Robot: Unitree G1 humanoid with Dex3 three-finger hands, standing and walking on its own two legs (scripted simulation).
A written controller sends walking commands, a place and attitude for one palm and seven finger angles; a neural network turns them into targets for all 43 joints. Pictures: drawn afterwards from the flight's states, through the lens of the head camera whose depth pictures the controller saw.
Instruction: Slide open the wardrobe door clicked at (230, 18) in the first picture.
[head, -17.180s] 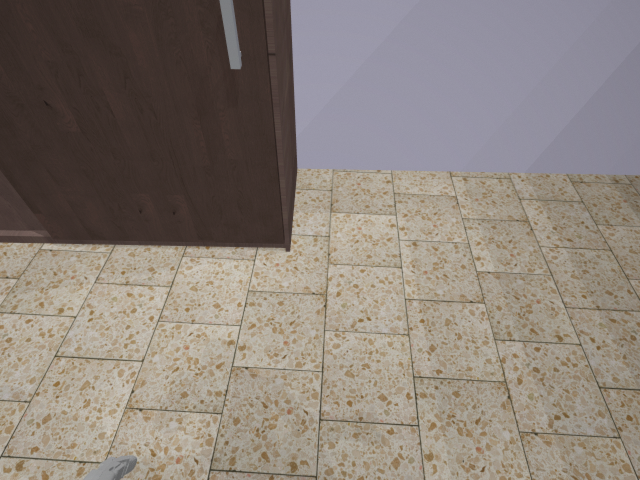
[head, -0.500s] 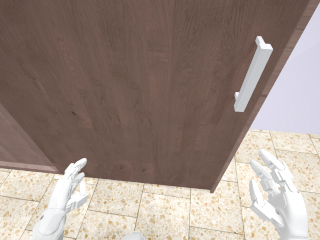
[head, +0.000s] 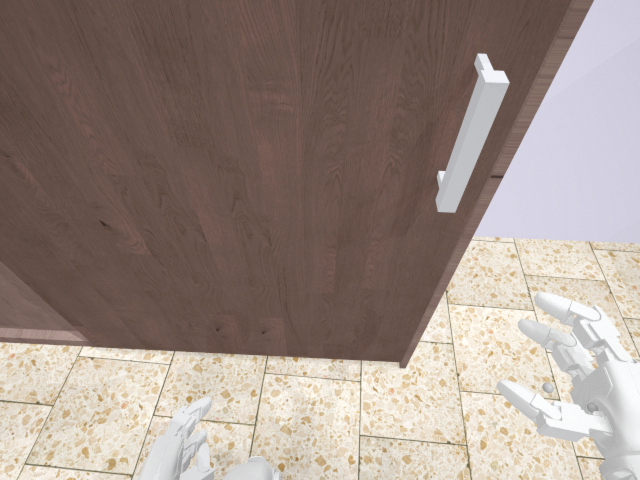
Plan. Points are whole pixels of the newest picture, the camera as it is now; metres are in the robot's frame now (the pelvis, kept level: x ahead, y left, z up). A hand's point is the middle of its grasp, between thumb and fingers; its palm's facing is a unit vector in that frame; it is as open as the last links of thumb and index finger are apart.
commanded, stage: raise the hand with hooked fingers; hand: right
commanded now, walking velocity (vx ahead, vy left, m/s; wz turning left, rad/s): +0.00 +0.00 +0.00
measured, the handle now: (462, 140) +0.50 -0.15 +0.17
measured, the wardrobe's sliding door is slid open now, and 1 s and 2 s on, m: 0.00 0.00 0.00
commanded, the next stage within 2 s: move the hooked fingers beside the handle in 1.28 s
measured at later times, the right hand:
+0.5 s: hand (633, 329) +0.26 -0.26 +0.15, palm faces +0.08 +0.99 -0.08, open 13.6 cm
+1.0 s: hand out of the picture +0.28 -0.26 +0.19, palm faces +0.06 +1.00 -0.07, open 14.0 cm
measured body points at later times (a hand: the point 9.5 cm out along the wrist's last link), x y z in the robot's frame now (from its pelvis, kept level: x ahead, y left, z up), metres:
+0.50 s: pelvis +0.01 +0.00 +0.03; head +0.01 +0.00 +0.48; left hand +0.21 +0.22 -0.03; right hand +0.25 -0.32 +0.16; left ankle +0.07 +0.12 -0.70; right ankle -0.06 -0.09 -0.70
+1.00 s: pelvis +0.00 +0.02 +0.03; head +0.00 +0.03 +0.48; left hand +0.18 +0.26 -0.04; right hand +0.27 -0.31 +0.20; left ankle +0.07 +0.12 -0.70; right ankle -0.06 -0.09 -0.70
